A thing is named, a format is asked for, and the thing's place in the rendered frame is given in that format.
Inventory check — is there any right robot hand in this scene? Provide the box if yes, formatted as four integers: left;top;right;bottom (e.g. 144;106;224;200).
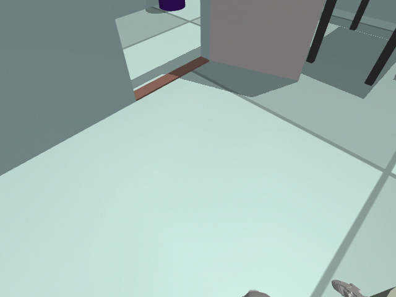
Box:
332;280;367;297

